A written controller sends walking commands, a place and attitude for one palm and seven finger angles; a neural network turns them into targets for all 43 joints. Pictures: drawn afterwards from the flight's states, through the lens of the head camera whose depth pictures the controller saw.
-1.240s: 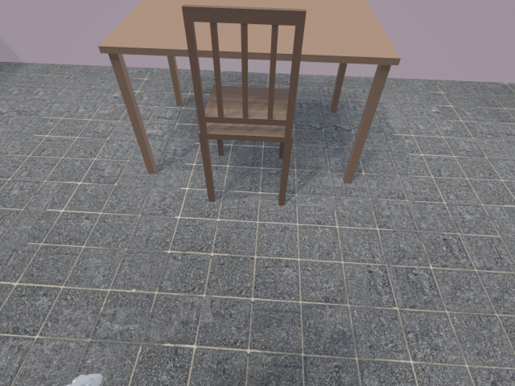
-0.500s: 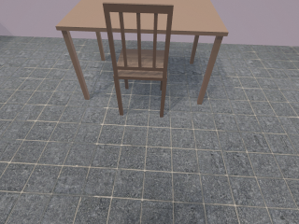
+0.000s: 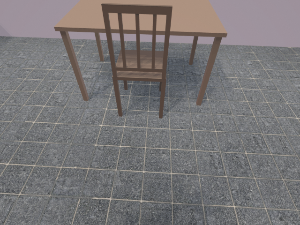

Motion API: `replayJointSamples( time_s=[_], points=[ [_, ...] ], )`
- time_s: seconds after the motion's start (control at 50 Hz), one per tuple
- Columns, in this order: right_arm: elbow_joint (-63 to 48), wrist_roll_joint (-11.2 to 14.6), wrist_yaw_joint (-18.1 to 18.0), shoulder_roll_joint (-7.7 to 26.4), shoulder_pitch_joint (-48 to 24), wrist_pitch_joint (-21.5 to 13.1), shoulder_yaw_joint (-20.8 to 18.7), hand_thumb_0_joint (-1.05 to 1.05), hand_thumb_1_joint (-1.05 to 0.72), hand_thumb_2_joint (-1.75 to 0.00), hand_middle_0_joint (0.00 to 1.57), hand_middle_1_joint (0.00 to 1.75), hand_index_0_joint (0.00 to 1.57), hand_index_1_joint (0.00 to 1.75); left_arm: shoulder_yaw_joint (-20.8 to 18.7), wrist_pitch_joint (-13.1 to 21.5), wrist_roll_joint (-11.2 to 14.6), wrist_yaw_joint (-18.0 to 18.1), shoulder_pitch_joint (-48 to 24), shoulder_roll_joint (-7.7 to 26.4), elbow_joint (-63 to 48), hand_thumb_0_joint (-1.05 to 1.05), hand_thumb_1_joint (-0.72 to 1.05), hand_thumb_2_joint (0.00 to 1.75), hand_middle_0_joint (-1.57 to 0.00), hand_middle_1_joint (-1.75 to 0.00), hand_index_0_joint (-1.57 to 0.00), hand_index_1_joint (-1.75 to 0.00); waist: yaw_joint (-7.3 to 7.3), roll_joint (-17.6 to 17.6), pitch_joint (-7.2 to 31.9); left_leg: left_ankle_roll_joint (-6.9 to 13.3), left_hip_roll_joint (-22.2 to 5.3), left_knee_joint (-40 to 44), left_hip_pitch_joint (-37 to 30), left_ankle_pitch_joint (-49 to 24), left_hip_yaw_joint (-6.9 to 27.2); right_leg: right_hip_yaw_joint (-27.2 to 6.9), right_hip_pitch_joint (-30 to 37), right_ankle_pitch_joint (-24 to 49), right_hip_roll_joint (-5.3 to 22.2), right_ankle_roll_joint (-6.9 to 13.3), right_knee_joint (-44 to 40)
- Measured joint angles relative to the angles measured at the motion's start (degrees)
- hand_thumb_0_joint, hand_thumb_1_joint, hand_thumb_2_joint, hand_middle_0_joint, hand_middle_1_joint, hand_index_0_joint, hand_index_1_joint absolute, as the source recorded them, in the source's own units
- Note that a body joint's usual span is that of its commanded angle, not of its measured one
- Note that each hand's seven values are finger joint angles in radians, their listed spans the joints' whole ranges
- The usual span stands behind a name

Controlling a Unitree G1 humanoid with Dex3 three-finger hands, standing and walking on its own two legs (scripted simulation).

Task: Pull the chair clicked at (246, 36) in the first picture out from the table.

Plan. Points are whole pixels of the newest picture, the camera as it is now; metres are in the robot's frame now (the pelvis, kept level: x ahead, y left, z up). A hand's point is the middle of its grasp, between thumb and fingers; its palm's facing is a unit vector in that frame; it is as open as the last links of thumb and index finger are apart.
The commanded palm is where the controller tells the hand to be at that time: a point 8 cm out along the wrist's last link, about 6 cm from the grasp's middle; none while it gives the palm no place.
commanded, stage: look at it before walking up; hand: left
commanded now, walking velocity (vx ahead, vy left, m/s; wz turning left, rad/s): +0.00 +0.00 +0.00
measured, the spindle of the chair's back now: (138, 43) +1.14 +0.14 -0.07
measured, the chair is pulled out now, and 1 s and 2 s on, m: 0.00 0.00 0.00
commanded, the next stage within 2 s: walk to a spot facing it in 0.20 s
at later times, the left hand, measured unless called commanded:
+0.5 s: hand out of the picture +0.05 +0.22 -0.17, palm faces -0.02 -0.97 -0.26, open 7.4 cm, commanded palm none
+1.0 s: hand out of the picture +0.12 +0.13 -0.17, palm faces -0.04 -0.99 -0.14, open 7.4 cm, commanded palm none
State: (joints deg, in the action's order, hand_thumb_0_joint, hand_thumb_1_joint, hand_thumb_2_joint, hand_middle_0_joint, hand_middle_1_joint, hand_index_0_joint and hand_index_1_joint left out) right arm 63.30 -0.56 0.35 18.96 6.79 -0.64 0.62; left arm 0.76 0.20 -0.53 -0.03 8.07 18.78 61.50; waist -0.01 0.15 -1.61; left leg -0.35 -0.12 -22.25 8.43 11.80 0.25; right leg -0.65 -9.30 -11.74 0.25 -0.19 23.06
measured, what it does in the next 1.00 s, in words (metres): walks ahead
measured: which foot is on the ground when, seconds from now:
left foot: down 0.00-0.74, up 0.76-1.00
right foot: down 0.00-1.00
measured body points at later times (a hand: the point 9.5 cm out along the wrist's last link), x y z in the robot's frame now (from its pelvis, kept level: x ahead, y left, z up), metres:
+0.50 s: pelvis +0.02 +0.00 -0.01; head +0.01 +0.00 +0.44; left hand +0.05 +0.27 -0.15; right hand +0.06 -0.27 -0.15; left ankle +0.00 +0.12 -0.74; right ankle +0.01 -0.12 -0.74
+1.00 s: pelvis +0.18 -0.02 +0.00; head +0.19 -0.02 +0.45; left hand +0.12 +0.19 -0.16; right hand +0.20 -0.26 -0.16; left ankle +0.27 +0.10 -0.68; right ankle +0.07 -0.10 -0.74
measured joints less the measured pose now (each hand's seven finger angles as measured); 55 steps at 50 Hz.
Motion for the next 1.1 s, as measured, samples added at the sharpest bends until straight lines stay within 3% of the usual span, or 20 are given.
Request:
replayJointSamples(
  time_s=[0.36, 0.48, 0.6, 0.68, 0.72, 0.74, 0.82, 0.88, 1.0, 1.1],
  points=[
    [0.55, -0.10, -0.20, -0.21, 0.29, 0.23, 0.17, 0.00, -0.91, -0.90, 0.20, 0.30, 0.20, 0.30, -0.13, -0.17, 0.04, 0.35, 1.10, -0.04, 0.70, 0.00, 0.90, 0.90, -0.20, -0.30, -0.20, -0.30, -0.28, -0.09, 0.16, -0.10, -0.10, 0.81, -0.72, -0.15, -0.11, -0.10, 0.66, 0.18, -0.09, -0.03, -0.81],
    [0.28, -0.82, 0.06, -2.87, 3.99, 0.84, 0.04, 0.00, -0.91, -0.90, 0.20, 0.30, 0.20, 0.30, -0.52, -1.13, -0.42, -0.25, 5.71, -2.80, 0.57, 0.00, 0.91, 0.90, -0.20, -0.30, -0.20, -0.30, -0.72, -0.08, 2.53, 0.26, -0.79, -4.81, 0.86, 6.26, -1.35, -1.29, -0.86, -3.85, -0.85, 0.50, 3.36],
    [0.20, -0.79, 0.06, -6.40, 9.57, -0.27, -0.53, 0.00, -0.91, -0.90, 0.20, 0.30, 0.20, 0.30, -1.24, -0.92, -0.56, -1.06, 11.70, -6.29, 1.01, 0.00, 0.91, 0.90, -0.20, -0.30, -0.20, -0.30, -0.64, 0.76, 2.52, 0.46, -1.09, -9.62, 0.94, 9.77, -3.37, -2.80, -3.09, -9.07, -1.18, 1.53, 11.11],
    [0.59, -0.81, -0.45, -8.40, 13.15, -1.79, -1.24, 0.00, -0.91, -0.90, 0.20, 0.30, 0.20, 0.30, -1.58, -0.84, -0.53, -1.26, 13.32, -8.44, 1.87, 0.00, 0.91, 0.90, -0.20, -0.30, -0.20, -0.30, 0.01, 0.73, 1.11, 0.03, -1.63, -8.60, -2.36, 11.90, -5.79, 1.74, -7.14, -13.99, 0.04, 1.86, 19.21],
    [1.31, -0.82, -0.63, -8.89, 15.00, -2.01, -1.32, 0.00, -0.91, -0.90, 0.20, 0.30, 0.20, 0.30, -1.88, -0.11, -0.53, -1.53, 12.90, -9.32, 1.50, 0.01, 0.91, 0.90, -0.20, -0.30, -0.20, -0.30, 0.50, -0.30, 0.10, -0.64, -2.59, -9.25, -3.48, 13.26, -5.91, 4.50, -6.99, -11.50, 0.09, 2.03, 15.20],
    [1.87, -0.62, -0.62, -9.13, 15.95, -1.90, -1.36, 0.00, -0.91, -0.90, 0.20, 0.30, 0.20, 0.30, -2.05, 0.76, -0.64, -1.56, 12.59, -9.55, 1.04, 0.01, 0.91, 0.90, -0.20, -0.30, -0.20, -0.30, 0.64, -0.83, -0.34, -0.45, -3.27, -12.38, -2.56, 14.42, -5.75, 5.51, -6.30, -7.74, -0.06, 2.44, 13.81],
    [4.62, -0.40, -0.05, -10.19, 16.57, 0.16, -1.60, 0.00, -0.91, -0.90, 0.20, 0.30, 0.20, 0.30, -2.48, 3.86, -0.32, -0.15, 12.87, -10.20, -0.20, 0.00, 0.91, 0.90, -0.20, -0.30, -0.20, -0.30, -0.81, -0.98, -0.12, 1.12, -3.71, -37.96, 8.43, 15.30, -4.52, 6.99, -2.21, -10.25, -0.76, 3.71, 11.79],
    [3.56, -0.75, 0.29, -10.07, 13.62, 0.45, -2.38, 0.01, -0.91, -0.90, 0.20, 0.30, 0.20, 0.30, -2.18, 4.28, -0.57, 0.69, 14.69, -11.09, 0.24, 0.00, 0.91, 0.90, -0.20, -0.30, -0.20, -0.30, -1.27, -0.53, 0.34, 0.58, -4.54, -44.34, 16.47, 9.87, -5.31, 6.17, 2.10, -8.60, -1.09, 3.24, 5.39],
    [-1.84, -0.67, 0.84, -9.04, 5.50, -0.08, -3.75, 0.01, -0.93, -0.90, 0.20, 0.30, 0.20, 0.30, -1.48, 4.24, -0.86, 1.05, 18.29, -13.09, 3.13, 0.00, 0.91, 0.90, -0.20, -0.30, -0.20, -0.30, -0.47, -0.42, 0.55, -0.53, -6.60, -35.44, 26.32, 0.62, -6.00, 4.80, 9.49, -7.18, -1.36, 2.24, -3.98],
    [-5.04, -0.36, 1.50, -8.40, 0.01, -1.12, -3.52, 0.01, -0.93, -0.90, 0.20, 0.30, 0.19, 0.30, -1.76, 3.95, -0.90, 1.13, 19.19, -12.93, 4.34, 0.00, 0.90, 0.90, -0.20, -0.30, -0.20, -0.30, -1.84, 0.11, -1.12, 1.08, -5.73, -20.67, 24.38, -1.59, -7.38, 4.37, 14.94, -10.32, -0.82, 0.30, -5.65]
  ],
)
